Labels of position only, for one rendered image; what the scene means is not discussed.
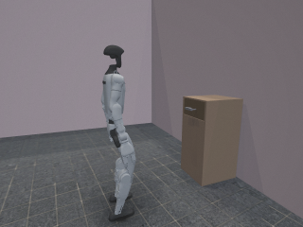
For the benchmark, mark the left robot forearm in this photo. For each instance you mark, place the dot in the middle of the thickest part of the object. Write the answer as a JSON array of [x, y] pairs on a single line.
[[106, 115]]

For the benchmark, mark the handle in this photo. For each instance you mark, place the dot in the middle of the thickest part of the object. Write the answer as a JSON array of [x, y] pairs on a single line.
[[189, 109]]

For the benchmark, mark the right robot foot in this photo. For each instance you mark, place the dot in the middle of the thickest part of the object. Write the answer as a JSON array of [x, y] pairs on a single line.
[[125, 213]]

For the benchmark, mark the robot left upper arm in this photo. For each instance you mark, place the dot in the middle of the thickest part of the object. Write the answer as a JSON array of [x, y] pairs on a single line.
[[102, 98]]

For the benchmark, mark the robot right upper arm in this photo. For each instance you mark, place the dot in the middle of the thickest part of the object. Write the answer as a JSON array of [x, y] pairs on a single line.
[[117, 82]]

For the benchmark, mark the drawer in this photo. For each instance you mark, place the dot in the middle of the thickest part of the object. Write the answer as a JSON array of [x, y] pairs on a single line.
[[199, 105]]

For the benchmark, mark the robot right hand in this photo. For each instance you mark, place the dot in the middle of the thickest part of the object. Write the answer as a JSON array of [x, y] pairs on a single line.
[[127, 149]]

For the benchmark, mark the left robot shin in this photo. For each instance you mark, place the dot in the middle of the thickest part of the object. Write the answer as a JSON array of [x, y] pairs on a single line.
[[116, 176]]

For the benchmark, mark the right robot forearm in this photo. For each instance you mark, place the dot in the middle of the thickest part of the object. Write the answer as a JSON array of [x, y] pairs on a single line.
[[118, 122]]

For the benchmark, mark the cabinet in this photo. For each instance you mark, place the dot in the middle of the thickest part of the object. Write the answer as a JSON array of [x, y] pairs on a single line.
[[210, 147]]

